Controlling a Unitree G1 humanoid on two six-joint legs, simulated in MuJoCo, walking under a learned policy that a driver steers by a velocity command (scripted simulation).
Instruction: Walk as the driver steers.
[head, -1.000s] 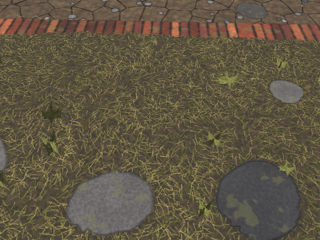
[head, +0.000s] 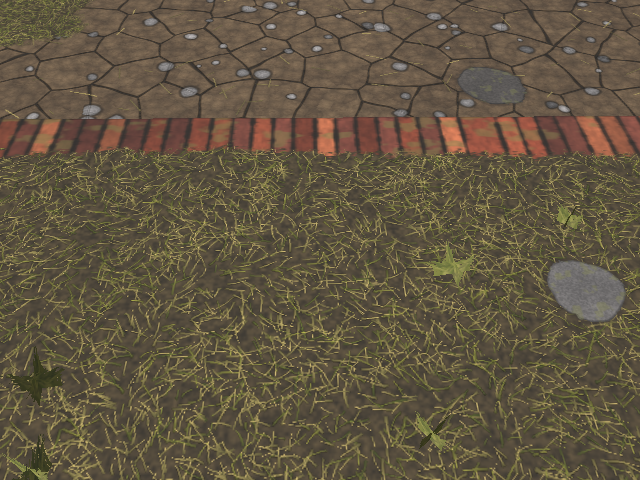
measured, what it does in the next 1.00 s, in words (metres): walks ahead, turning left: right foot, then left foot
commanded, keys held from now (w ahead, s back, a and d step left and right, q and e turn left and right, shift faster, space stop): w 0.28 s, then w+q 0.72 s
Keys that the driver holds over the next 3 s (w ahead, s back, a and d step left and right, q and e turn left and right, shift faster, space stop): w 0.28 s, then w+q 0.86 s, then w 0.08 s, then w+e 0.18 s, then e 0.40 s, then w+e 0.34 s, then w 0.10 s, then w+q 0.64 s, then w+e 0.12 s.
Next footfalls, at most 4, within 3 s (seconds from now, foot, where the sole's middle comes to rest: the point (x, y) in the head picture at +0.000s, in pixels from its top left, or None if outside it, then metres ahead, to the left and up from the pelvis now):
0.30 right None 0.33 -0.17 -0.78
0.88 left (276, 443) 0.60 0.10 -0.78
1.38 right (295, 309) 0.95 0.06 -0.78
1.88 left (205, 295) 1.00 0.29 -0.78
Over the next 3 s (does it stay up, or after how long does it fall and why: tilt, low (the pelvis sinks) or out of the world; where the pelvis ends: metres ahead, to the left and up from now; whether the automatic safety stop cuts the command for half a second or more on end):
stays up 1.38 0.18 -0.02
